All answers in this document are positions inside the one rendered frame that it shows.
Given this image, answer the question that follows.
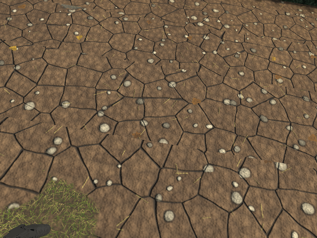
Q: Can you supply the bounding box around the robot left hand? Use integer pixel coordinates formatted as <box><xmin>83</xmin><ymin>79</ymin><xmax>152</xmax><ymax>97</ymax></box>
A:
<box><xmin>3</xmin><ymin>224</ymin><xmax>51</xmax><ymax>238</ymax></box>

